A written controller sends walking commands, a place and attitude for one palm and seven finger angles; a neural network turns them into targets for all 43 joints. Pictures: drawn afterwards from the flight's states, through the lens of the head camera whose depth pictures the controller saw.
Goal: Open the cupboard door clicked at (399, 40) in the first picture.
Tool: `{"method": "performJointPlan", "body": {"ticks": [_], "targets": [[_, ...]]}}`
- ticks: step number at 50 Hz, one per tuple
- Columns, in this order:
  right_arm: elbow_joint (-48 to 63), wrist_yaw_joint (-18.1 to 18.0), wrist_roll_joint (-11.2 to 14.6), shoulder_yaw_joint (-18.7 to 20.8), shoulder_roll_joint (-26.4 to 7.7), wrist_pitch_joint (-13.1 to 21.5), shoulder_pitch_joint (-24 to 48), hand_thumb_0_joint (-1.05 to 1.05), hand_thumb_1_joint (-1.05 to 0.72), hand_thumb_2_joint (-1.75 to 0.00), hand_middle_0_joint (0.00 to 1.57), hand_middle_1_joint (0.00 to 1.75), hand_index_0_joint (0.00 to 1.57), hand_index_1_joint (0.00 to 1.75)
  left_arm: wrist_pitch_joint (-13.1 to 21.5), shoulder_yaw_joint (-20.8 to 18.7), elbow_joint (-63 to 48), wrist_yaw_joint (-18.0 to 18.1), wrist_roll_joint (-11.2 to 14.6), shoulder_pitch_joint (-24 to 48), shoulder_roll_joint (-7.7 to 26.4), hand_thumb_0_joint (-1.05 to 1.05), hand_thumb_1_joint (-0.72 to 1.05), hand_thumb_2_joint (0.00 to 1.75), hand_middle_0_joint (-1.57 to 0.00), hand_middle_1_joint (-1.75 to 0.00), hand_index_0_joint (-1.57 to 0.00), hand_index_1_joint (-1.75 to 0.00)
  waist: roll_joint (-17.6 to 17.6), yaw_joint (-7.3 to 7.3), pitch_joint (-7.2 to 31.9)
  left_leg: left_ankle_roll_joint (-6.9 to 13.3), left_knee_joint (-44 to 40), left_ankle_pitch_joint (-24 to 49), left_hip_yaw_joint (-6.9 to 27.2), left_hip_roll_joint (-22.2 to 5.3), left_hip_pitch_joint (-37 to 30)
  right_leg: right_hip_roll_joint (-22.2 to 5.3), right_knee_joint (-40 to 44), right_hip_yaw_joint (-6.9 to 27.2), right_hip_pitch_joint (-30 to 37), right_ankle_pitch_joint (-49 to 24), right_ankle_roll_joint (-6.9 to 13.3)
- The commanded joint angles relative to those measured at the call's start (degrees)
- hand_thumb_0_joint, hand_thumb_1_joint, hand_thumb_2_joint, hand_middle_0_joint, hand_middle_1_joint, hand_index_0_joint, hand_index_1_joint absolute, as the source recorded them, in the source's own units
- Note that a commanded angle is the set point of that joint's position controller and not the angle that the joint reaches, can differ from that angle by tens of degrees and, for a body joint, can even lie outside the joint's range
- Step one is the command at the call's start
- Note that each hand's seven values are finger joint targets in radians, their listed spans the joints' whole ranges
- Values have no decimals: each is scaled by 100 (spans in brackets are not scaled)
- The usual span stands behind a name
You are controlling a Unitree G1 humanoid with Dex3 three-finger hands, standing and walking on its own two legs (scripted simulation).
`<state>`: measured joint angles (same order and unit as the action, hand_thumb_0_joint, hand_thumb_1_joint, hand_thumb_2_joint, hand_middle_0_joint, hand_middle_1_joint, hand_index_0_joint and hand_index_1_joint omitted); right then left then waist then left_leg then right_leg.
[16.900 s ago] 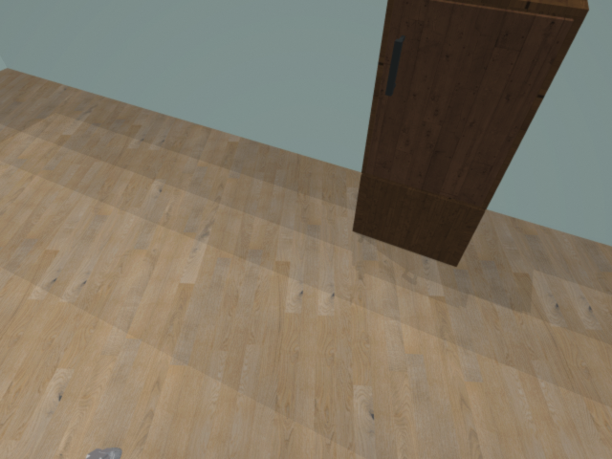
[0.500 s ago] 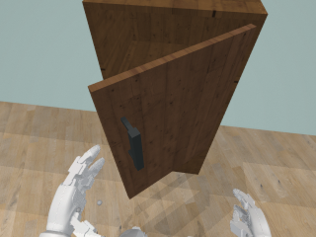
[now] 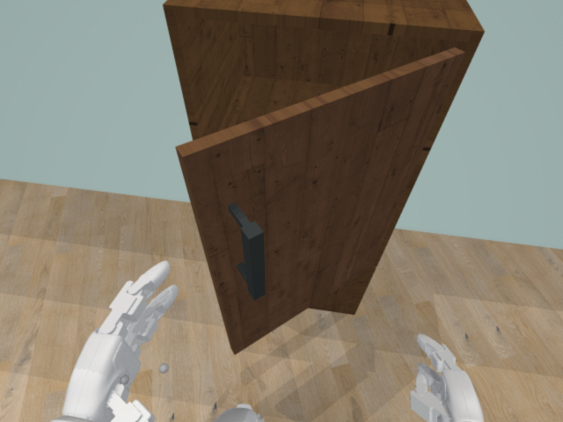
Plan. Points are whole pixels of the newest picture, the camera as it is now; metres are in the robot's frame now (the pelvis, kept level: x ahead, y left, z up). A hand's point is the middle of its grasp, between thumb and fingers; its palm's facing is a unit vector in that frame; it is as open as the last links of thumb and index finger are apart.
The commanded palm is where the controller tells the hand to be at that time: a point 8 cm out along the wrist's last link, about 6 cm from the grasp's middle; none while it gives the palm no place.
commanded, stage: draw the hand back to the body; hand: left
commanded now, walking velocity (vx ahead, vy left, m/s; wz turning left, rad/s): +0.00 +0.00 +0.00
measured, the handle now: (247, 254) +0.32 +0.07 +0.09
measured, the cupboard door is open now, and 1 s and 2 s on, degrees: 42 42 42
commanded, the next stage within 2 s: step back with the hand held close in 1.48 s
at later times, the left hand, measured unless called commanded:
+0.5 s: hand (98, 337) +0.18 +0.20 +0.14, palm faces +0.11 -0.97 -0.23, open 15.7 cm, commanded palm +0.14 +0.25 +0.17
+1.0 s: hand (32, 269) +0.21 +0.24 +0.21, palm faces +0.39 -0.83 -0.39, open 10.3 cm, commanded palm +0.17 +0.29 +0.23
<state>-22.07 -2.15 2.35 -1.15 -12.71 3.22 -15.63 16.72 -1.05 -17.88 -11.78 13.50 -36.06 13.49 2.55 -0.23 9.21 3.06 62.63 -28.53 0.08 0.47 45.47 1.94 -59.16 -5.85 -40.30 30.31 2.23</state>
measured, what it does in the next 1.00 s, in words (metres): rises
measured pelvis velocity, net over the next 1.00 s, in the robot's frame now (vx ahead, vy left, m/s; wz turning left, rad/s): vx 0.03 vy -0.01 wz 0.00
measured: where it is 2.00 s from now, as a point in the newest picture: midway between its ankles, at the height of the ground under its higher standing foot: outside the picture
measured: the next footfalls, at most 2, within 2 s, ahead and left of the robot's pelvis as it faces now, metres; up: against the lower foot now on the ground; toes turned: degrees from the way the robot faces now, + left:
none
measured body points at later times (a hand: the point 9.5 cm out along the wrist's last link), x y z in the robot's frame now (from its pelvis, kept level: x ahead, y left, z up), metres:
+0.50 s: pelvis +0.01 +0.00 +0.04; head +0.00 +0.00 +0.49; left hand +0.17 +0.25 +0.16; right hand +0.20 -0.23 -0.02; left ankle +0.02 +0.08 -0.67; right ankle -0.01 -0.10 -0.67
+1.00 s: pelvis +0.03 -0.01 +0.07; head +0.01 -0.02 +0.52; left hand +0.19 +0.28 +0.23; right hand +0.23 -0.22 +0.00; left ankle +0.02 +0.08 -0.67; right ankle -0.01 -0.10 -0.67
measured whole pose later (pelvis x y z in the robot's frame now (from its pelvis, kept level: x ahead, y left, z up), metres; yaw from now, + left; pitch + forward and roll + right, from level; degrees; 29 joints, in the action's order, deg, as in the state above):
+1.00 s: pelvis +0.03 -0.01 +0.07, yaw +0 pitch -2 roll +0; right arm -33.5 -4.0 1.0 -2.7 -13.3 4.8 -11.9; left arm 1.1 -15.1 -24.2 7.0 4.3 -30.7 20.1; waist 3.1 -3.6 1.8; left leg 2.6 27.4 -15.7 -1.3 2.0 9.4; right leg 1.5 -25.2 -3.0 -5.6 17.4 1.9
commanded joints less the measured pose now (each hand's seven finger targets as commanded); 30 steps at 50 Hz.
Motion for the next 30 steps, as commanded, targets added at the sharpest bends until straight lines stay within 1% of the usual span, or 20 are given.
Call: {"method": "performJointPlan", "body": {"ticks": [1,2,4,5,7,9,10,11,14,15,17,20,21,22,23,24,25,27,29,30], "targets": [[1000,-98,46,266,-626,300,471,0,-90,-90,20,30,20,30,300,-764,-1512,112,151,64,701,0,-50,30,-15,-30,-15,-30,117,5,615,-165,-1294,1012,440,-20,-1046,94,1091,270,376,-1085,-42],[975,-108,68,275,-612,291,483,0,-90,-90,20,30,20,30,236,-848,-1410,94,196,-97,694,0,-50,30,-15,-30,-15,-30,92,-18,544,-171,-1335,993,425,-31,-1062,99,1152,262,416,-1079,-48],[971,-122,92,241,-651,304,507,0,-90,-90,20,30,20,30,104,-825,-1348,5,279,-34,652,0,-50,30,-15,-30,-15,-30,35,46,343,-165,-1420,902,429,-38,-1070,94,1295,259,440,-1008,-68],[946,-129,90,237,-673,330,528,0,-90,-90,20,30,20,30,65,-874,-1369,-33,312,11,689,0,-50,30,-15,-30,-15,-30,15,32,412,-153,-1437,960,442,-35,-1125,93,1326,270,538,-1049,-61],[926,-141,107,220,-683,385,512,0,-90,-90,20,30,20,30,-33,-973,-1396,-125,374,-12,785,0,-50,30,-15,-30,-15,-30,138,30,378,-154,-1492,1045,426,-34,-1218,82,1416,284,601,-1144,-70],[911,-148,114,196,-706,458,511,0,-90,-90,20,30,20,30,-106,-985,-1475,-207,424,87,806,0,-50,30,-15,-30,-15,-30,119,50,342,-144,-1552,1047,431,-33,-1309,79,1506,280,654,-1150,-83],[862,-149,109,195,-734,483,528,0,-90,-90,20,30,20,30,-155,-1047,-1381,-214,429,171,863,0,-50,30,-15,-30,-15,-30,-54,70,264,-138,-1605,1037,479,-59,-1295,96,1540,257,709,-1138,-76],[871,-152,122,191,-730,526,540,0,-90,-90,20,30,20,30,-168,-1032,-1468,-240,470,177,821,0,-50,30,-15,-30,-15,-30,47,55,264,-136,-1637,1062,466,-41,-1365,92,1584,273,731,-1164,-81],[799,-151,133,177,-733,611,535,0,-90,-90,20,30,20,30,-266,-1308,-1555,-277,528,202,1016,0,-50,30,-15,-30,-15,-30,128,7,256,-143,-1741,1144,468,-43,-1499,82,1691,266,883,-1245,-69],[768,-150,135,187,-746,637,556,0,-90,-90,20,30,20,30,-291,-1434,-1592,-267,521,185,1135,0,-50,30,-15,-30,-15,-30,202,-44,344,-133,-1747,1264,452,-40,-1582,76,1708,279,995,-1357,-58],[727,-151,154,164,-714,680,567,0,-90,-90,20,30,20,30,-383,-1470,-1522,-299,576,154,1065,0,-43,33,-15,-30,-15,-30,138,-40,200,-146,-1829,1375,446,-44,-1666,77,1782,241,1053,-1495,-70],[653,-156,156,154,-752,761,625,0,-90,-90,20,30,20,30,-525,-1594,-1571,-389,634,283,1165,0,-32,37,-16,-30,-16,-30,233,-61,183,-127,-1903,1490,432,-31,-1807,68,1908,257,1204,-1637,-75],[781,-324,83,145,-652,631,677,0,-90,-90,20,30,20,30,-717,-1729,-2301,610,-285,386,1835,0,-29,39,-16,-30,-16,-30,365,-425,165,-159,-2239,1394,370,-120,-1865,-85,2250,638,1377,-1510,22],[737,-393,33,95,-528,571,602,0,-90,-90,20,30,20,30,-950,-1413,-2125,1053,-389,-81,1254,0,-26,40,-16,-30,-16,-30,318,-257,-93,-193,-2364,1242,345,-100,-1922,-135,2375,600,1377,-1378,13],[629,-394,41,76,-500,470,568,0,-90,-90,20,30,20,30,-1148,-1235,-1836,1332,-545,-344,1008,0,-22,42,-16,-30,-16,-30,288,-231,-361,-193,-2461,1138,354,-143,-1957,-135,2474,536,1413,-1267,-1],[627,-386,38,68,-551,413,597,0,-90,-90,20,30,20,30,-1220,-1197,-1984,1512,-645,-208,1034,0,-18,43,-16,-30,-16,-30,237,-197,-380,-191,-2566,1107,390,-158,-2040,-143,2545,497,1503,-1239,-9],[585,-401,4,82,-592,397,657,0,-90,-90,20,30,20,30,-1253,-1267,-2032,1652,-725,-136,1150,0,-15,45,-16,-30,-16,-30,-59,-211,-320,-160,-2662,1162,421,-168,-2125,-134,2644,475,1663,-1274,-12],[501,-432,-22,60,-620,388,704,0,-90,-90,20,30,20,30,-1279,-1282,-2140,1826,-851,104,1246,0,-8,48,-16,-30,-16,-30,55,-157,-342,-130,-2773,1262,349,-147,-2426,-172,2833,511,1784,-1357,-31],[405,-437,-46,31,-633,418,721,0,-90,-90,20,30,20,30,-1281,-1291,-2102,1933,-937,323,1268,0,-1,51,-17,-30,-17,-30,125,-145,-442,-129,-2980,1307,373,-148,-2657,-182,2976,473,1903,-1374,-39],[320,-451,-61,40,-665,440,770,0,-90,-90,20,30,20,30,-1285,-1381,-2053,1981,-961,433,1366,0,2,52,-17,-30,-17,-30,91,-164,-443,-119,-3062,1394,382,-153,-2768,-182,3061,480,2030,-1472,-34]]}}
